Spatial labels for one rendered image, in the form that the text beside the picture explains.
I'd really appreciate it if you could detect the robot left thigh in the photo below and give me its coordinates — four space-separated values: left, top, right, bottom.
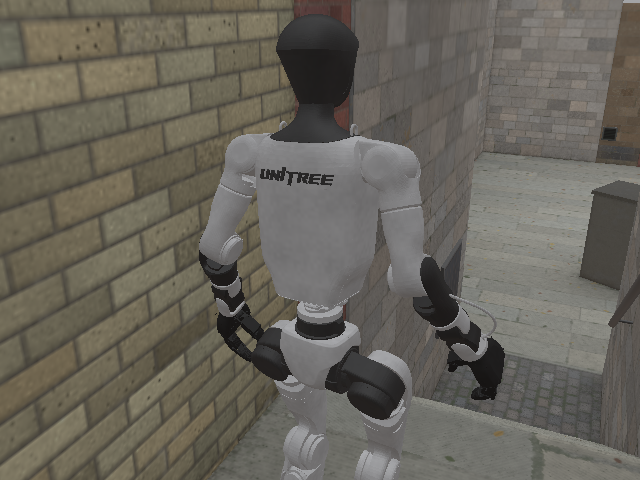
251 320 329 470

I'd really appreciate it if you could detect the robot left shin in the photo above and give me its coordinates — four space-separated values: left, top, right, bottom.
280 426 326 480

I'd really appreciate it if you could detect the right robot forearm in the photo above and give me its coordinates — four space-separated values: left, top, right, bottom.
413 257 488 362

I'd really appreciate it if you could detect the robot right hand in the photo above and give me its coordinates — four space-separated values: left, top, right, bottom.
447 336 505 400

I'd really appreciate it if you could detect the left robot forearm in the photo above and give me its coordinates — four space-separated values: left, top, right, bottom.
199 234 245 317

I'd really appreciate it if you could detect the right robot upper arm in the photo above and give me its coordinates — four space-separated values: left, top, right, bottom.
359 139 431 298

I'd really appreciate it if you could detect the left robot upper arm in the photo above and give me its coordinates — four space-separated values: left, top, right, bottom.
199 133 274 265

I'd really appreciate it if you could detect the robot left hand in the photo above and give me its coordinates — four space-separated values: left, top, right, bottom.
215 303 264 362

